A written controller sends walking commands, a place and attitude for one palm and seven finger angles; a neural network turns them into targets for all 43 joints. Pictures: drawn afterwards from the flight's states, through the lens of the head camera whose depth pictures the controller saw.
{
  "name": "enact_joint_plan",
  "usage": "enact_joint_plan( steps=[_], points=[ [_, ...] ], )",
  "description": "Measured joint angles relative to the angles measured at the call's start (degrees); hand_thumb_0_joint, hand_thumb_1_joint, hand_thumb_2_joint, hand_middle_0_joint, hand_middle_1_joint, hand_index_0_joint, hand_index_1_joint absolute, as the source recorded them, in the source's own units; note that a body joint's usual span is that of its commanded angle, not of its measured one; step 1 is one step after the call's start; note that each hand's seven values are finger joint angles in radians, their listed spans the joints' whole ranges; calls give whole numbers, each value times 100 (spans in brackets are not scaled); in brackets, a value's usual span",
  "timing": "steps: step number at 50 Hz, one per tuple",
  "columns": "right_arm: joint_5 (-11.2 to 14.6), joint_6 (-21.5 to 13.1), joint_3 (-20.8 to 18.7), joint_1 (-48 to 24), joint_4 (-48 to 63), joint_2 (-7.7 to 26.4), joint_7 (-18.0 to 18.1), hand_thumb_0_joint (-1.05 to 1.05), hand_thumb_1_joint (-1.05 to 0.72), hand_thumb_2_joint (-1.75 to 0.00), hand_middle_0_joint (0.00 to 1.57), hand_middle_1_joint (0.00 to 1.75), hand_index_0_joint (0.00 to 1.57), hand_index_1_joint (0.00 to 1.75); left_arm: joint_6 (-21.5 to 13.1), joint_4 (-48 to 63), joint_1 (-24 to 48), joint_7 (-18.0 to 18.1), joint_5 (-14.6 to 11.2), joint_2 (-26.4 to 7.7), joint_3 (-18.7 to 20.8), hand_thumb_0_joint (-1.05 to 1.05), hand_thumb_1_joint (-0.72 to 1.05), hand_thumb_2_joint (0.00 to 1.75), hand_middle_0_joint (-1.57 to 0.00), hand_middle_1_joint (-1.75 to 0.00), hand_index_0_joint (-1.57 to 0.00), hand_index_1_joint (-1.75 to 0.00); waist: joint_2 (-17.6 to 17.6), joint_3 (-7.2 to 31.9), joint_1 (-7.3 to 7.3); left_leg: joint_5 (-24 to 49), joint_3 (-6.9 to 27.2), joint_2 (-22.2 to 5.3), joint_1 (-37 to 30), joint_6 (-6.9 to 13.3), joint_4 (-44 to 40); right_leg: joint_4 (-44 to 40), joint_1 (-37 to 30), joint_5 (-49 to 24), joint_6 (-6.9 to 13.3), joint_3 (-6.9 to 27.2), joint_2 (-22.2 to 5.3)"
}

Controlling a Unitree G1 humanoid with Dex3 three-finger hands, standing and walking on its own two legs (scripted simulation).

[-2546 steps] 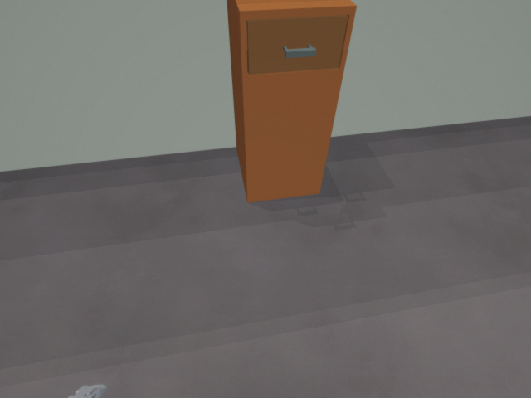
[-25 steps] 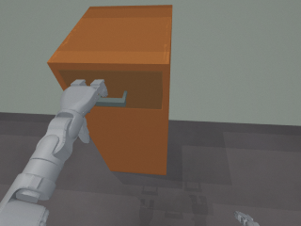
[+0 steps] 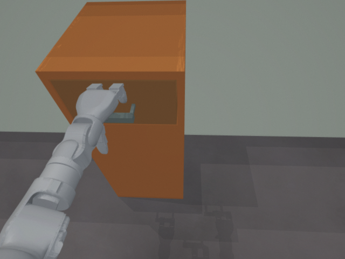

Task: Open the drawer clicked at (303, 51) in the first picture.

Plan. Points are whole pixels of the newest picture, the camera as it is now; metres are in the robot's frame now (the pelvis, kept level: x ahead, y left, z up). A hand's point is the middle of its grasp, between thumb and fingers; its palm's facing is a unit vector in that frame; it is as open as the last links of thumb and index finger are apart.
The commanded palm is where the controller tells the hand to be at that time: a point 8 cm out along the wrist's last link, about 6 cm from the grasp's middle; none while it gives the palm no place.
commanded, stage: move the hooked fingers above the handle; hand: left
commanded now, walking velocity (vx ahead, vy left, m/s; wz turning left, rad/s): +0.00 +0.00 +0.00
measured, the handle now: (117, 112) +0.50 +0.18 +0.03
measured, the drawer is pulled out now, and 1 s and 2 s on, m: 0.00 0.00 0.00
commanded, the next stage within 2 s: lower the fingers behind the handle in 0.82 s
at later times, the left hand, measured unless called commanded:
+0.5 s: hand (111, 111) +0.46 +0.18 +0.08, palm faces -0.03 -0.04 -1.00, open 13.7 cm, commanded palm +0.44 +0.19 +0.14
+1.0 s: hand (112, 111) +0.46 +0.18 +0.08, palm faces -0.02 -0.03 -1.00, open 13.7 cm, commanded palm +0.44 +0.18 +0.14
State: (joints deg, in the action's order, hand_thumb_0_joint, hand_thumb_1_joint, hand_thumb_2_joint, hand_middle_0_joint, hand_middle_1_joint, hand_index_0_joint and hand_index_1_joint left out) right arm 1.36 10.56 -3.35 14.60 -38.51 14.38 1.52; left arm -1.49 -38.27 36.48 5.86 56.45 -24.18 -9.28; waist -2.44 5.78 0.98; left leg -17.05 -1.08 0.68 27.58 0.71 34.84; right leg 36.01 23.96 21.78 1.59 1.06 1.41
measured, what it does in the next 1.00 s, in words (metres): stands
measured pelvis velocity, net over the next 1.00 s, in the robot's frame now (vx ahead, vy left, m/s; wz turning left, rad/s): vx -0.01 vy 0.01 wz -0.01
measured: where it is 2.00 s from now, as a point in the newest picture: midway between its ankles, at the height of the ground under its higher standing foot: outside the picture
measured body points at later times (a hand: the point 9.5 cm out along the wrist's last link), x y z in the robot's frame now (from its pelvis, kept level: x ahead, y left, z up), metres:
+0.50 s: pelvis -0.01 +0.01 +0.00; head +0.04 -0.01 +0.44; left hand +0.45 +0.18 +0.13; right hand +0.02 -0.26 -0.14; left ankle +0.00 +0.11 -0.72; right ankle -0.05 -0.10 -0.72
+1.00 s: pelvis -0.01 +0.01 +0.00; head +0.04 -0.01 +0.44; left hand +0.45 +0.18 +0.13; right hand +0.04 -0.26 -0.14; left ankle +0.00 +0.12 -0.72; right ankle -0.05 -0.10 -0.72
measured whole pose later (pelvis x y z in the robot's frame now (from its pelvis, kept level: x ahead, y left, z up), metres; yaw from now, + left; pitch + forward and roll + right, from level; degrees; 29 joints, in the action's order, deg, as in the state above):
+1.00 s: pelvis -0.01 +0.01 +0.00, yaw -1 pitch +12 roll +0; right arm 1.1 8.6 -3.5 18.2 -39.0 14.0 1.5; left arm 0.7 -52.2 46.6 9.9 58.9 -23.2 -8.8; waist -2.6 6.9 4.2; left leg -17.0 -1.7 0.3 32.4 1.2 37.3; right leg 37.8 28.7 21.2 1.1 1.6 1.7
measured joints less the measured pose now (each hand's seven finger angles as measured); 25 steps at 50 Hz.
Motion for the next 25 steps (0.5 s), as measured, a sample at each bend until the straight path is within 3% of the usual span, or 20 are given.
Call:
enact_joint_plan(
  steps=[11, 25],
  points=[
    [-24, -87, -5, 184, -46, -22, -11, 0, -91, -90, 20, 29, 20, 30, 132, -1085, 855, 318, 172, 81, 21, 0, -49, 30, -33, -121, -32, -121, 24, 48, 251, -11, -11, -23, 403, 16, 190, 158, 393, -11, -16, 6, 21],
    [9, -70, 3, 481, -83, -18, 42, 0, -91, -90, 20, 29, 20, 30, 48, -1374, 879, 382, 232, -48, 214, 0, -49, 30, -35, -122, -33, -121, 10, 93, 383, 43, -94, -67, 410, 35, 150, 107, 429, -107, -37, 93, 60]
  ],
)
